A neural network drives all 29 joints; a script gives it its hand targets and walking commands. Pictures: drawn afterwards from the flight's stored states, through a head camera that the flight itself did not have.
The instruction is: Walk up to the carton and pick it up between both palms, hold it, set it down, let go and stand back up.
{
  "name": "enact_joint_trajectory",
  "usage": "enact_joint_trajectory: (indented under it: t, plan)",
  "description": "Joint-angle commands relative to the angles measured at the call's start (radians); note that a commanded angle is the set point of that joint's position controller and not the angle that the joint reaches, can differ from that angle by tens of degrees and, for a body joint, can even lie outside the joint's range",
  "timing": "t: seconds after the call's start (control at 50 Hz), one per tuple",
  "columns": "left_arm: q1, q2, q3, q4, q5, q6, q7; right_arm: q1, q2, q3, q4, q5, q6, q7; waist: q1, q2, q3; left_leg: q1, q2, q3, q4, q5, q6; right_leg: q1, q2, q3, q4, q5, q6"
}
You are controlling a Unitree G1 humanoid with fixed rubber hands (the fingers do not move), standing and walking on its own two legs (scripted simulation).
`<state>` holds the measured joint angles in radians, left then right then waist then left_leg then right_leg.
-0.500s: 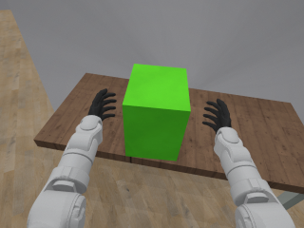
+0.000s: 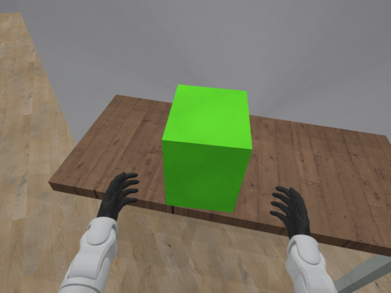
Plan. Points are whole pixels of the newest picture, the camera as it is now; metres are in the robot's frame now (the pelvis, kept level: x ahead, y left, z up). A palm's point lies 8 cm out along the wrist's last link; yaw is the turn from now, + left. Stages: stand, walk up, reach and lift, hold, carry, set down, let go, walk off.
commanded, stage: set down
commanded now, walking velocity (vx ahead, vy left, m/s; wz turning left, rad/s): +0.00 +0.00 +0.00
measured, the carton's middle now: (205, 149) +0.49 -0.01 +0.02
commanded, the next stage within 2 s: let go in 1.24 s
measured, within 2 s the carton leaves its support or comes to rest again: neither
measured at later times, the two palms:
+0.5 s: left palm (101, 244) +0.24 +0.20 -0.02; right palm (293, 256) +0.23 -0.19 -0.02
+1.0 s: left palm (91, 274) +0.20 +0.22 -0.06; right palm (302, 284) +0.19 -0.21 -0.05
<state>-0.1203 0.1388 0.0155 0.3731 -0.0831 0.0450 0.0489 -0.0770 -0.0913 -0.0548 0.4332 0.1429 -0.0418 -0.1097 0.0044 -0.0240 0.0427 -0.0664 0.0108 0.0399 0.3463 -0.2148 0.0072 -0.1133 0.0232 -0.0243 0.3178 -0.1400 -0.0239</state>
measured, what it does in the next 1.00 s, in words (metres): stands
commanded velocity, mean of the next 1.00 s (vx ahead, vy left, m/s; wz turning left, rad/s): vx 0.00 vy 0.00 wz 0.00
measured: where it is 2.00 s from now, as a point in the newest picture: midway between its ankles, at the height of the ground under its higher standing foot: outside the picture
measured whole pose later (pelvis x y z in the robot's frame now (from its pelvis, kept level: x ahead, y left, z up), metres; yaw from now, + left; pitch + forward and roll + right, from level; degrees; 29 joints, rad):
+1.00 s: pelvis +0.03 +0.00 +0.00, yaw -1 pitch -5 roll -1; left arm 0.23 0.20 -0.03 0.40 -0.04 0.05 0.00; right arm 0.23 -0.14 -0.03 0.56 0.04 -0.19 -0.01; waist 0.03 -0.01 0.06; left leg 0.00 0.02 0.05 0.34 -0.26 0.01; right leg -0.05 0.04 0.00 0.31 -0.18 -0.02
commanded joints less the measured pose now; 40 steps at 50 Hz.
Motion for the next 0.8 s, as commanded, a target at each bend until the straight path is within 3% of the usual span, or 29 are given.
enact_joint_trajectory:
  t: [0.0, 0.04, 0.08, 0.14, 0.2, 0.22, 0.32, 0.34, 0.4, 0.42, 0.46, 0.56, 0.58, 0.62, 0.66, 0.68, 0.7, 0.78]
  plan:
    - [-0.142, 0.069, -0.005, -0.118, -0.007, -0.118, 0.006, -0.171, -0.071, -0.016, -0.218, -0.025, -0.080, 0.013, 0.014, 0.013, -0.213, -0.074, -0.006, -0.014, -0.050, 0.175, -0.014, 0.117, -0.013, 0.057, -0.021, 0.093, 0.005]
    - [-0.129, 0.090, -0.018, -0.120, -0.035, -0.173, 0.012, -0.118, -0.064, -0.031, -0.215, -0.019, -0.106, 0.023, 0.022, 0.015, -0.201, -0.105, -0.007, -0.019, -0.055, 0.119, -0.016, 0.114, -0.021, 0.069, -0.021, 0.043, 0.002]
    - [-0.095, 0.088, -0.039, -0.098, -0.050, -0.215, 0.008, -0.088, -0.046, 0.003, -0.198, -0.018, -0.121, 0.030, 0.006, -0.005, -0.202, -0.115, -0.007, -0.027, -0.052, 0.144, -0.015, 0.114, -0.022, 0.077, -0.018, 0.094, 0.000]
    - [-0.042, 0.102, -0.040, -0.057, -0.046, -0.273, 0.007, -0.056, -0.051, 0.006, -0.153, -0.018, -0.151, 0.032, 0.021, 0.019, -0.194, -0.113, -0.009, -0.030, -0.039, 0.141, -0.022, 0.109, -0.030, 0.095, -0.014, 0.084, -0.008]
    - [0.018, 0.099, -0.046, -0.073, -0.034, -0.293, 0.001, 0.015, -0.052, 0.017, -0.132, -0.026, -0.180, 0.030, 0.014, 0.016, -0.184, -0.113, -0.005, -0.035, -0.034, 0.175, -0.026, 0.140, -0.028, 0.094, -0.007, 0.157, -0.009]
    - [0.012, 0.086, -0.045, -0.050, -0.028, -0.289, -0.005, 0.034, -0.037, 0.015, -0.081, -0.022, -0.181, 0.031, -0.004, 0.035, -0.175, -0.104, -0.004, -0.040, -0.036, 0.172, -0.029, 0.135, -0.032, 0.096, -0.013, 0.131, -0.008]
    - [0.096, 0.097, -0.059, -0.080, -0.021, -0.267, -0.018, 0.089, -0.064, 0.014, -0.090, -0.021, -0.215, 0.027, -0.014, 0.048, -0.151, -0.039, 0.000, -0.041, -0.011, 0.260, -0.043, 0.115, -0.024, 0.085, -0.022, 0.174, -0.014]
    - [0.125, 0.091, -0.054, -0.087, -0.013, -0.256, -0.023, 0.100, -0.070, 0.021, -0.088, -0.020, -0.217, 0.022, -0.012, 0.035, -0.151, -0.045, -0.005, -0.041, -0.007, 0.277, -0.049, 0.138, -0.022, 0.085, -0.018, 0.207, -0.016]
    - [0.180, 0.108, -0.038, -0.169, 0.011, -0.226, -0.027, 0.156, -0.081, 0.024, -0.098, -0.010, -0.235, 0.029, 0.002, 0.068, -0.134, 0.003, -0.001, -0.039, 0.005, 0.377, -0.066, 0.137, -0.015, 0.072, -0.025, 0.245, -0.023]
    - [0.170, 0.100, -0.030, -0.183, 0.008, -0.218, -0.026, 0.153, -0.086, 0.029, -0.097, -0.010, -0.237, 0.036, 0.017, 0.056, -0.147, 0.016, -0.003, -0.031, 0.006, 0.379, -0.070, 0.113, -0.009, 0.064, -0.028, 0.228, -0.026]
    - [0.213, 0.085, -0.042, -0.157, 0.023, -0.188, -0.026, 0.172, -0.084, 0.044, -0.068, -0.011, -0.229, 0.048, 0.020, 0.068, -0.078, 0.024, 0.006, -0.032, -0.012, 0.352, -0.066, 0.096, -0.006, 0.059, -0.042, 0.164, -0.031]
    - [0.253, 0.087, -0.050, -0.156, -0.003, -0.125, -0.033, 0.200, -0.119, 0.019, -0.109, -0.050, -0.223, 0.062, 0.016, 0.018, -0.058, 0.034, 0.004, -0.022, -0.026, 0.289, -0.051, 0.069, -0.003, 0.042, -0.047, 0.125, -0.030]
    - [0.273, 0.080, -0.046, -0.165, 0.010, -0.118, -0.030, 0.213, -0.118, 0.025, -0.102, -0.049, -0.221, 0.066, 0.033, 0.027, -0.040, 0.032, 0.010, -0.019, -0.027, 0.329, -0.060, 0.088, 0.002, 0.041, -0.045, 0.139, -0.031]
    - [0.277, 0.086, -0.049, -0.192, 0.015, -0.109, -0.024, 0.242, -0.122, 0.014, -0.098, -0.038, -0.223, 0.077, 0.020, 0.062, -0.075, 0.081, 0.010, -0.018, -0.015, 0.381, -0.065, 0.082, 0.001, 0.044, -0.053, 0.169, -0.036]
    - [0.275, 0.104, -0.025, -0.201, 0.028, -0.087, -0.027, 0.241, -0.137, 0.019, -0.091, -0.043, -0.214, 0.080, 0.031, 0.058, -0.078, 0.094, 0.015, -0.012, -0.012, 0.390, -0.065, 0.074, 0.002, 0.042, -0.057, 0.163, -0.039]
    - [0.281, 0.111, -0.030, -0.188, 0.027, -0.079, -0.028, 0.249, -0.134, 0.022, -0.082, -0.045, -0.209, 0.081, 0.018, 0.043, -0.060, 0.089, 0.013, -0.014, -0.019, 0.371, -0.061, 0.065, 0.002, 0.036, -0.055, 0.161, -0.033]
    - [0.275, 0.109, -0.024, -0.176, 0.024, -0.076, -0.028, 0.244, -0.136, 0.023, -0.059, -0.049, -0.204, 0.085, 0.038, 0.055, -0.021, 0.063, 0.014, -0.007, -0.026, 0.359, -0.062, 0.066, 0.000, 0.043, -0.061, 0.141, -0.032]
    - [0.299, 0.112, -0.020, -0.158, 0.047, -0.055, -0.027, 0.254, -0.140, 0.025, -0.030, -0.062, -0.194, 0.091, 0.043, 0.061, -0.041, 0.069, 0.016, -0.004, -0.032, 0.336, -0.054, 0.063, -0.001, 0.037, -0.061, 0.124, -0.039]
